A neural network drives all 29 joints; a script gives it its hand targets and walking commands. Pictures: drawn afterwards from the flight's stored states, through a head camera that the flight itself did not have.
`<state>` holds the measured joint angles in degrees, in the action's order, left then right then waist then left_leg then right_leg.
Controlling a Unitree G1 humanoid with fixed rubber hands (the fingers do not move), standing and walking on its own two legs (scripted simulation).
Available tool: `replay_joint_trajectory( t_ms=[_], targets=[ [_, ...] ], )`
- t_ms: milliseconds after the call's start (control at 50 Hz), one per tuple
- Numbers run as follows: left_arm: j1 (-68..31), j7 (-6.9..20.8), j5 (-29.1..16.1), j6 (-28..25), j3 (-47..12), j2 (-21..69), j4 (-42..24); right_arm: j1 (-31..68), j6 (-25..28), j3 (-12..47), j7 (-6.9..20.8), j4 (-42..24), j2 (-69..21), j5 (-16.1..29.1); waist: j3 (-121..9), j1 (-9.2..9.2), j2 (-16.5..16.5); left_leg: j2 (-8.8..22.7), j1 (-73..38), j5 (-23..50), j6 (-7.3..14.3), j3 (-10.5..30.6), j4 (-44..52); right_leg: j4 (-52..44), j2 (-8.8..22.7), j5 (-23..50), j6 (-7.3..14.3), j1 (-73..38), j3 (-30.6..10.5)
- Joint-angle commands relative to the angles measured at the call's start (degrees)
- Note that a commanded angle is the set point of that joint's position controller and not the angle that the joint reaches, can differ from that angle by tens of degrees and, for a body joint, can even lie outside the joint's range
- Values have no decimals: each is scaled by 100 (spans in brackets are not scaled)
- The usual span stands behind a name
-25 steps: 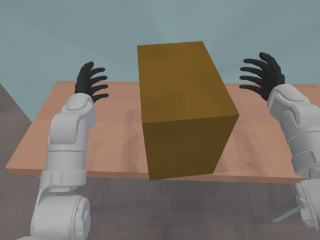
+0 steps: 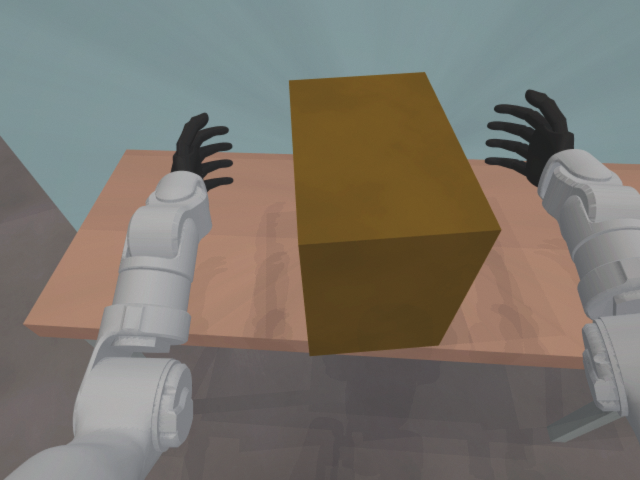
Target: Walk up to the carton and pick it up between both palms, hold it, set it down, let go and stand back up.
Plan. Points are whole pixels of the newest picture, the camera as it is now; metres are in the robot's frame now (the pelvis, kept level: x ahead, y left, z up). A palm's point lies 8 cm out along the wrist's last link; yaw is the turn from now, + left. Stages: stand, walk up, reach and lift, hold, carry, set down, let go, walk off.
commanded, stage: reach and lift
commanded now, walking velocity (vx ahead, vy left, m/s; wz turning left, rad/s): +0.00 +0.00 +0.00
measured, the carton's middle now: (366, 217) +0.50 +0.02 +0.03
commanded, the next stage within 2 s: none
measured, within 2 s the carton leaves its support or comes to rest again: neither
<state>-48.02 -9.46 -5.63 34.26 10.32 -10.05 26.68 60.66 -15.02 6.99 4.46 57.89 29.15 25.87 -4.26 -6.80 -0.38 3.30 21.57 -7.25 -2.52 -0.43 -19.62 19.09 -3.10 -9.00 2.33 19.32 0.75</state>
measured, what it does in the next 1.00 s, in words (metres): stands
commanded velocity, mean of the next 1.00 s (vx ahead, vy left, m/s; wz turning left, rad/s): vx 0.00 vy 0.00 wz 0.00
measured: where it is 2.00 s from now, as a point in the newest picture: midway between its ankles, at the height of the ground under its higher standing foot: outside the picture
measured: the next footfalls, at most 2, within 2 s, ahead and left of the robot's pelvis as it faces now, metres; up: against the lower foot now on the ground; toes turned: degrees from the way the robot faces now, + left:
none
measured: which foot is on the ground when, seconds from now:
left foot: down 0.00-1.00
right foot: down 0.00-1.00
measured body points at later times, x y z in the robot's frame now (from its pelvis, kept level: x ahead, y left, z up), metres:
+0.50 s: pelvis +0.00 +0.00 -0.01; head +0.07 -0.01 +0.44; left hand +0.42 +0.20 +0.07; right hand +0.49 -0.16 +0.08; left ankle +0.02 +0.15 -0.75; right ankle +0.00 -0.09 -0.75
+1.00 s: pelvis +0.00 +0.00 -0.01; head +0.08 -0.01 +0.43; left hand +0.42 +0.18 +0.06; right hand +0.49 -0.15 +0.07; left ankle +0.02 +0.15 -0.75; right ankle +0.00 -0.09 -0.75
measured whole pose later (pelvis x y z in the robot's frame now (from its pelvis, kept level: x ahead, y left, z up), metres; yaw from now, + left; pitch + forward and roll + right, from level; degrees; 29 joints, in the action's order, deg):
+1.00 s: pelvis +0.00 +0.00 -0.01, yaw -2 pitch +19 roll +0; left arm -44.0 -10.5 1.7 -2.3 13.8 1.0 49.6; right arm 54.1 8.0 2.8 2.1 68.0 17.5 14.8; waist -10.8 -8.7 0.2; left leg 4.2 34.8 -7.7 -2.6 -1.9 -23.3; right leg 23.2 -3.9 -9.1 2.5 33.5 -0.7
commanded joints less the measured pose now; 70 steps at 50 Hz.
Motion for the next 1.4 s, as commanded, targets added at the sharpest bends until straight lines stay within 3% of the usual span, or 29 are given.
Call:
replay_joint_trajectory(
  t_ms=[0, 80, 140, 320, 440, 500, 640, 840, 940, 1120, 1260, 1380],
  targets=[
    [-2007, 52, 117, -659, 83, -561, -1202, 2391, 592, -518, 4, -1148, 799, -284, -3368, 12, 351, -344, -1122, 1759, -22, -178, -129, 274, -20, 2985, -562, -1830, -59],
    [-2225, -52, 122, -1198, 5, -439, -1446, 2523, 1021, -786, -11, -1518, 708, -594, -4047, -25, 256, -320, -1242, 1877, -39, -165, -275, 317, -30, 2978, -528, -1544, 17],
    [-2204, -139, 136, -1587, -70, -284, -1244, 2502, 1288, -872, -20, -1459, 627, -775, -4480, -8, 276, -280, -1369, 1891, -11, -158, -395, 304, -44, 2878, -480, -1235, 44],
    [-1942, -75, 435, -2585, 142, -49, 390, 2361, 1861, -759, -122, -476, 221, -1073, -4332, -151, 718, -232, -478, 1526, 97, -323, -312, 477, 60, 2940, -548, -1590, -132],
    [-1987, 25, 652, -3446, 309, 48, 1436, 2233, 2354, -552, -182, 268, -67, -1078, -4093, -263, 779, -232, 120, 1336, 61, -480, -249, 598, 113, 2962, -553, -1814, -220],
    [-2003, -4, 631, -3769, 247, 123, 1525, 2192, 2570, -484, -200, 405, -73, -1017, -4258, -265, 678, -220, 105, 1495, 5, -498, -338, 639, 90, 3047, -524, -1739, -197],
    [-2103, -142, 435, -3884, -10, 185, 1060, 2333, 2716, -383, -207, 122, 79, -785, -4813, -140, 534, -213, -241, 1945, -88, -435, -643, 723, -2, 3364, -521, -1368, -105],
    [-1927, -119, 534, -3860, 87, 467, 1218, 2237, 2614, -313, -212, 110, -213, -793, -4666, -221, 661, -210, -128, 1871, -21, -393, -618, 737, 37, 3283, -539, -1335, -160],
    [-1983, -90, 848, -3901, 341, 854, 1216, 2216, 2521, -594, -236, 3, -713, -1215, -4442, -208, 719, -219, -114, 1732, 39, -403, -481, 633, 92, 3102, -545, -1363, -192],
    [-2099, 1, 2006, -3807, 1123, 1712, 869, 1993, 2469, -1499, -320, -283, -1947, -2493, -4098, -197, 658, -257, -490, 1667, 110, -584, -146, 503, 124, 3146, -558, -1814, -125],
    [-2081, 223, 2343, -3958, 1194, 2260, 1096, 1847, 2645, -1897, -121, -320, -2756, -3329, -3907, -199, 624, -270, -549, 1587, 141, -765, -7, 411, 189, 3220, -496, -2028, -91],
    [-1980, 515, 2656, -3896, 1001, 3304, 1384, 1663, 2721, -2049, 204, -146, -4183, -4106, -3573, -228, 572, -233, -756, 1528, 179, -857, 62, 293, 210, 3042, -408, -1955, -7]
  ],
)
